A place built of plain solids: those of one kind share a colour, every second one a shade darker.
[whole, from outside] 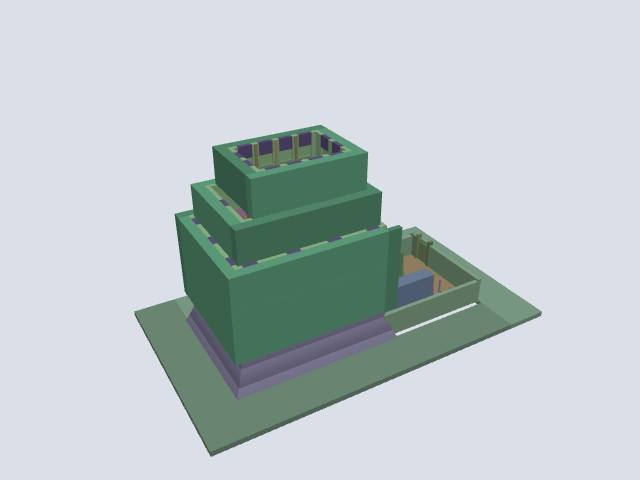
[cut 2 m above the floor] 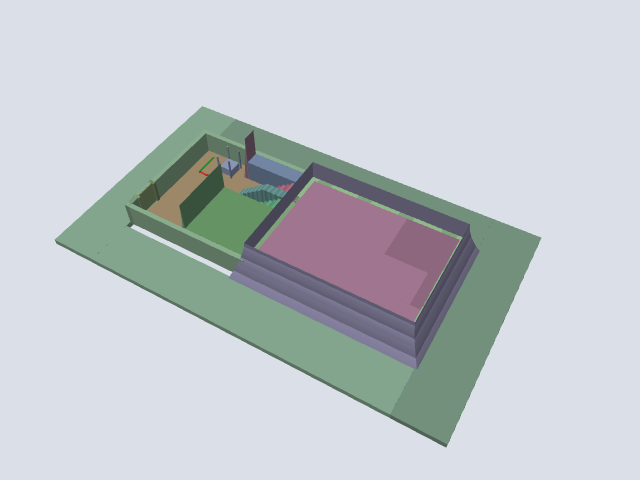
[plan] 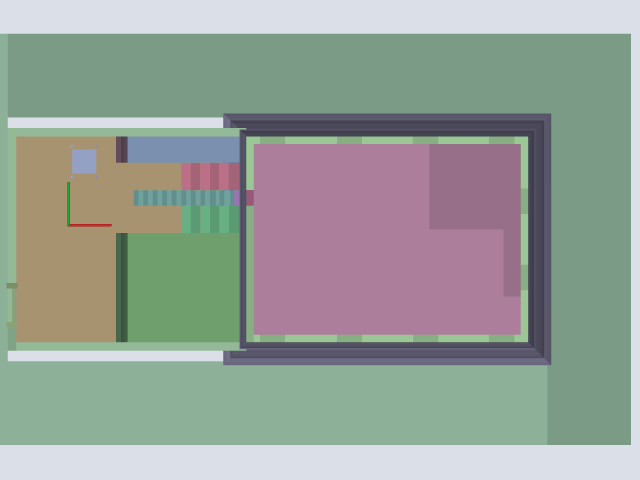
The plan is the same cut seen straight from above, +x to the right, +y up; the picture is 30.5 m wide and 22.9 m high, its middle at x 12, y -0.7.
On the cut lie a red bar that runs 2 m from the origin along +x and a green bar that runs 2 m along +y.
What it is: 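A castle tower; a broad house of two floors, an attic in its roof, a lookout on its ridge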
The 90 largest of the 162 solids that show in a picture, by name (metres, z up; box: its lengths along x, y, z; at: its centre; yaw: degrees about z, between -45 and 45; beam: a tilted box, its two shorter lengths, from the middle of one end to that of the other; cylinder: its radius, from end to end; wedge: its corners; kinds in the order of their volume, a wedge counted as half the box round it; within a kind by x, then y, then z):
{
 "floor_storey_1": {"box": [8.38, 9.1, 4.2], "at": [13.03, -0.67, 1.55]},
 "floor_storey_2": {"box": [3.4, 2.28, 0.36], "at": [18.61, -2.81, 11.46]},
 "floor_storey_3": {"box": [3.54, 3.2, 4.2], "at": [18.98, -1.79, 1.55]},
 "floor_storey_4": {"box": [4.37, 1.83, 4.2], "at": [19.4, -4.31, 1.55]},
 "floor_storey_5": {"box": [4.37, 4.08, 4.2], "at": [19.4, 1.84, 1.55]},
 "floor_storey_6": {"box": [0.84, 3.2, 4.2], "at": [21.16, -1.79, 1.55]},
 "wall_fill_storey_1": {"box": [1.3, 0.5, 4.87], "at": [8.23, 4.89, 5.72]},
 "wall_fill_storey_2": {"box": [1.3, 0.5, 3.12], "at": [8.23, 4.89, 9.72]},
 "wall_fill_storey_3": {"box": [0.9, 5.46, 3.24], "at": [10.21, -0.67, 15.87]},
 "wall_fill_storey_4": {"box": [9.99, 0.9, 3.24], "at": [14.76, -3.85, 15.87]},
 "wall_fill_storey_5": {"box": [9.99, 0.9, 3.24], "at": [14.76, 2.51, 15.87]},
 "wall_fill_storey_6": {"box": [12.69, 0.9, 2.97], "at": [15.23, -4.76, 12.76]},
 "wall_fill_storey_7": {"box": [12.69, 0.9, 2.97], "at": [15.23, 3.42, 12.76]},
 "wall_fill_storey_8": {"box": [13.96, 0.9, 4.87], "at": [15.86, -6.03, 5.72]},
 "wall_fill_storey_9": {"box": [13.96, 0.9, 3.12], "at": [15.86, -6.03, 9.72]},
 "wall_fill_storey_10": {"box": [13.96, 0.9, 4.87], "at": [15.86, 4.69, 5.72]},
 "wall_fill_storey_11": {"box": [13.96, 0.9, 3.12], "at": [15.86, 4.69, 9.72]},
 "wall_fill_storey_12": {"box": [0.9, 5.46, 3.24], "at": [19.3, -0.67, 15.87]},
 "wall_fill_storey_13": {"box": [0.9, 7.28, 2.97], "at": [21.12, -0.67, 12.76]},
 "wall_fill_storey_14": {"box": [0.9, 9.82, 4.87], "at": [22.39, -0.67, 5.72]},
 "wall_fill_storey_15": {"box": [0.9, 9.82, 3.12], "at": [22.39, -0.67, 9.72]},
 "ground_garden_1": {"box": [4.0, 19.62, 0.5], "at": [-4.89, -0.67, -0.27]},
 "ground_garden_2": {"box": [25.74, 4.0, 0.5], "at": [9.97, -8.48, -0.27]},
 "ground_garden_3": {"box": [25.74, 4.0, 0.5], "at": [9.97, 7.14, -0.27]},
 "ground_garden_4": {"box": [4.0, 19.62, 0.5], "at": [24.84, -0.67, -0.27]},
 "wall_storey_1": {"box": [0.36, 6.51, 8.31], "at": [8.66, -2.33, 4.0]},
 "wall_storey_2": {"box": [0.36, 2.56, 8.31], "at": [8.66, 2.96, 4.0]},
 "wall_storey_3": {"box": [0.66, 0.36, 8.31], "at": [8.81, -5.4, 4.0]},
 "wall_storey_4": {"box": [0.66, 0.36, 8.31], "at": [8.81, 4.06, 4.0]},
 "wall_storey_5": {"box": [1.22, 0.36, 4.65], "at": [9.75, -5.4, 2.18]},
 "wall_storey_6": {"box": [1.22, 0.36, 4.65], "at": [9.75, 4.06, 2.18]},
 "wall_storey_7": {"box": [0.36, 1.21, 3.24], "at": [10.84, -2.79, 15.87]},
 "wall_storey_8": {"box": [2.42, 0.36, 8.31], "at": [11.57, -5.4, 4.0]},
 "wall_storey_9": {"box": [2.42, 0.36, 8.31], "at": [11.57, 4.06, 4.0]},
 "wall_storey_10": {"box": [2.42, 0.36, 3.12], "at": [11.57, 4.06, 9.72]},
 "wall_storey_11": {"box": [1.22, 0.36, 4.65], "at": [13.39, -5.4, 2.18]},
 "wall_storey_12": {"box": [1.22, 0.36, 4.65], "at": [13.39, 4.06, 2.18]},
 "wall_storey_13": {"box": [2.42, 0.36, 8.31], "at": [15.21, -5.4, 4.0]},
 "wall_storey_14": {"box": [2.42, 0.36, 8.31], "at": [15.21, 4.06, 4.0]},
 "wall_storey_15": {"box": [2.42, 0.36, 3.12], "at": [15.21, 4.06, 9.72]},
 "wall_storey_16": {"box": [1.22, 0.36, 4.65], "at": [17.03, -5.4, 2.18]},
 "wall_storey_17": {"box": [1.22, 0.36, 4.65], "at": [17.03, 4.06, 2.18]},
 "wall_storey_18": {"box": [2.42, 0.36, 8.31], "at": [18.85, -5.4, 4.0]},
 "wall_storey_19": {"box": [2.42, 0.36, 8.31], "at": [18.85, 4.06, 4.0]},
 "wall_storey_20": {"box": [2.42, 0.36, 3.12], "at": [18.85, 4.06, 9.72]},
 "wall_storey_21": {"box": [3.03, 0.36, 2.97], "at": [19.16, -4.13, 12.76]},
 "wall_storey_22": {"box": [0.36, 3.03, 2.97], "at": [20.49, -2.79, 12.76]},
 "wall_storey_23": {"box": [0.36, 3.03, 2.97], "at": [20.49, 1.46, 12.76]},
 "wall_storey_24": {"box": [1.22, 0.36, 4.65], "at": [20.67, -5.4, 2.18]},
 "wall_storey_25": {"box": [1.22, 0.36, 4.65], "at": [20.67, 4.06, 2.18]},
 "wall_storey_26": {"box": [0.66, 0.36, 8.31], "at": [21.61, -5.4, 4.0]},
 "wall_storey_27": {"box": [0.66, 0.36, 8.31], "at": [21.61, 4.06, 4.0]},
 "wall_storey_28": {"box": [0.36, 2.48, 8.31], "at": [21.76, -4.34, 4.0]},
 "wall_storey_29": {"box": [0.36, 1.22, 4.65], "at": [21.76, -2.49, 2.18]},
 "wall_storey_30": {"box": [0.36, 2.42, 3.12], "at": [21.76, -2.49, 9.72]},
 "wall_storey_31": {"box": [0.36, 2.42, 8.31], "at": [21.76, -0.67, 4.0]},
 "wall_storey_32": {"box": [0.36, 1.22, 4.65], "at": [21.76, 1.15, 2.18]},
 "wall_storey_33": {"box": [0.36, 2.42, 3.12], "at": [21.76, 1.15, 9.72]},
 "wall_storey_34": {"box": [0.36, 2.48, 8.31], "at": [21.76, 3.0, 4.0]},
 "wall_court_mass_right_1": {"box": [5.67, 5.21, 4.7], "at": [5.65, -2.98, 2.25]},
 "floor_court_1": {"box": [10.98, 9.82, 0.55], "at": [2.99, -0.67, -0.28]},
 "base_stones_1": {"wedge": [[7.39, -6.67, -0.25], [7.39, -6.67, 0.0], [7.72, -6.34, -0.25], [7.72, -6.34, 0.77], [22.7, -6.34, -0.25], [22.7, -6.34, 0.77], [23.04, -6.67, -0.25], [23.04, -6.67, 0.0]]},
 "base_stones_2": {"wedge": [[7.39, -6.67, -0.25], [7.39, -6.67, 0.0], [7.39, 5.33, -0.25], [7.39, 5.33, 0.0], [7.72, -6.34, -0.25], [7.72, -6.34, 0.77], [7.72, 5.0, -0.25], [7.72, 5.0, 0.77]]},
 "base_stones_3": {"wedge": [[7.39, 5.33, -0.25], [7.39, 5.33, 0.0], [7.72, 5.0, -0.25], [7.72, 5.0, 0.77], [22.7, 5.0, -0.25], [22.7, 5.0, 0.77], [23.04, 5.33, -0.25], [23.04, 5.33, 0.0]]},
 "base_stones_4": {"wedge": [[7.72, -6.34, -0.25], [7.72, -6.34, 0.77], [7.99, -6.07, -0.25], [7.99, -6.07, 1.49], [22.43, -6.07, -0.25], [22.43, -6.07, 1.49], [22.7, -6.34, -0.25], [22.7, -6.34, 0.77]]},
 "base_stones_5": {"wedge": [[7.72, -6.34, -0.25], [7.72, -6.34, 0.77], [7.72, 5.0, -0.25], [7.72, 5.0, 0.77], [7.99, -6.07, -0.25], [7.99, -6.07, 1.49], [7.99, 4.73, -0.25], [7.99, 4.73, 1.49]]},
 "base_stones_6": {"wedge": [[7.72, 5.0, -0.25], [7.72, 5.0, 0.77], [7.99, 4.73, -0.25], [7.99, 4.73, 1.49], [22.43, 4.73, -0.25], [22.43, 4.73, 1.49], [22.7, 5.0, -0.25], [22.7, 5.0, 0.77]]},
 "base_stones_7": {"wedge": [[7.99, -6.07, -0.25], [7.99, -6.07, 1.49], [8.21, -5.85, -0.25], [8.21, -5.85, 2.17], [22.21, -5.85, -0.25], [22.21, -5.85, 2.17], [22.43, -6.07, -0.25], [22.43, -6.07, 1.49]]},
 "base_stones_8": {"wedge": [[7.99, -6.07, -0.25], [7.99, -6.07, 1.49], [7.99, 4.73, -0.25], [7.99, 4.73, 1.49], [8.21, -5.85, -0.25], [8.21, -5.85, 2.17], [8.21, 4.51, -0.25], [8.21, 4.51, 2.17]]},
 "base_stones_9": {"wedge": [[7.99, 4.73, -0.25], [7.99, 4.73, 1.49], [8.21, 4.51, -0.25], [8.21, 4.51, 2.17], [22.21, 4.51, -0.25], [22.21, 4.51, 2.17], [22.43, 4.73, -0.25], [22.43, 4.73, 1.49]]},
 "base_stones_10": {"wedge": [[8.21, -5.85, -0.25], [8.21, -5.85, 2.17], [8.36, -5.7, -0.25], [8.36, -5.7, 2.77], [22.06, -5.7, -0.25], [22.06, -5.7, 2.77], [22.21, -5.85, -0.25], [22.21, -5.85, 2.17]]},
 "base_stones_11": {"wedge": [[8.21, -5.85, -0.25], [8.21, -5.85, 2.17], [8.21, 4.51, -0.25], [8.21, 4.51, 2.17], [8.36, -5.7, -0.25], [8.36, -5.7, 2.77], [8.36, 4.36, -0.25], [8.36, 4.36, 2.77]]},
 "base_stones_12": {"wedge": [[8.21, 4.51, -0.25], [8.21, 4.51, 2.17], [8.36, 4.36, -0.25], [8.36, 4.36, 2.77], [22.06, 4.36, -0.25], [22.06, 4.36, 2.77], [22.21, 4.51, -0.25], [22.21, 4.51, 2.17]]},
 "base_stones_13": {"wedge": [[8.36, -5.7, -0.25], [8.36, -5.7, 2.77], [8.45, -5.61, -0.25], [8.45, -5.61, 3.29], [21.97, -5.61, -0.25], [21.97, -5.61, 3.29], [22.06, -5.7, -0.25], [22.06, -5.7, 2.77]]},
 "base_stones_14": {"wedge": [[8.36, -5.7, -0.25], [8.36, -5.7, 2.77], [8.36, 4.36, -0.25], [8.36, 4.36, 2.77], [8.45, -5.61, -0.25], [8.45, -5.61, 3.29], [8.45, 4.27, -0.25], [8.45, 4.27, 3.29]]},
 "base_stones_15": {"wedge": [[8.36, 4.36, -0.25], [8.36, 4.36, 2.77], [8.45, 4.27, -0.25], [8.45, 4.27, 3.29], [21.97, 4.27, -0.25], [21.97, 4.27, 3.29], [22.06, 4.36, -0.25], [22.06, 4.36, 2.77]]},
 "base_stones_16": {"wedge": [[21.97, -5.61, -0.25], [21.97, -5.61, 3.29], [21.97, 4.27, -0.25], [21.97, 4.27, 3.29], [22.06, -5.7, -0.25], [22.06, -5.7, 2.77], [22.06, 4.36, -0.25], [22.06, 4.36, 2.77]]},
 "base_stones_17": {"wedge": [[22.06, -5.7, -0.25], [22.06, -5.7, 2.77], [22.06, 4.36, -0.25], [22.06, 4.36, 2.77], [22.21, -5.85, -0.25], [22.21, -5.85, 2.17], [22.21, 4.51, -0.25], [22.21, 4.51, 2.17]]},
 "base_stones_18": {"wedge": [[22.21, -5.85, -0.25], [22.21, -5.85, 2.17], [22.21, 4.51, -0.25], [22.21, 4.51, 2.17], [22.43, -6.07, -0.25], [22.43, -6.07, 1.49], [22.43, 4.73, -0.25], [22.43, 4.73, 1.49]]},
 "base_stones_19": {"wedge": [[22.43, -6.07, -0.25], [22.43, -6.07, 1.49], [22.43, 4.73, -0.25], [22.43, 4.73, 1.49], [22.7, -6.34, -0.25], [22.7, -6.34, 0.77], [22.7, 5.0, -0.25], [22.7, 5.0, 0.77]]},
 "base_stones_20": {"wedge": [[22.7, -6.34, -0.25], [22.7, -6.34, 0.77], [22.7, 5.0, -0.25], [22.7, 5.0, 0.77], [23.04, -6.67, -0.25], [23.04, -6.67, 0.0], [23.04, 5.33, -0.25], [23.04, 5.33, 0.0]]},
 "wall_court_mass_left_1": {"box": [5.67, 1.26, 4.7], "at": [5.65, 3.61, 2.25]},
 "wall_court_1": {"box": [0.4, 7.39, 2.65], "at": [-2.69, 0.94, 1.17]},
 "wall_court_2": {"box": [11.38, 0.4, 2.45], "at": [2.79, -5.78, 1.07]},
 "wall_court_3": {"box": [11.38, 0.4, 2.45], "at": [2.79, 4.44, 1.07]},
 "terrace_left_1": {"box": [0.45, 1.3, 2.0], "at": [7.43, 2.33, 0.75]},
 "terrace_left_2": {"box": [0.83, 1.3, 2.33], "at": [8.07, 2.33, 0.92]},
 "terrace_right_1": {"box": [0.83, 1.3, 2.33], "at": [8.07, 0.28, 0.92]},
 "floor_hda_1": {"box": [0.6, 0.75, 3.7], "at": [8.18, 1.3, 1.8]},
 "base_stones_mass_right_1": {"wedge": [[2.5, -5.58, -0.25], [2.5, -5.58, 1.51], [2.5, -0.37, -0.25], [2.5, -0.37, 1.51], [2.68, -5.58, -0.25], [2.68, -5.58, 2.83], [2.68, -0.37, -0.25], [2.68, -0.37, 2.83]]}
}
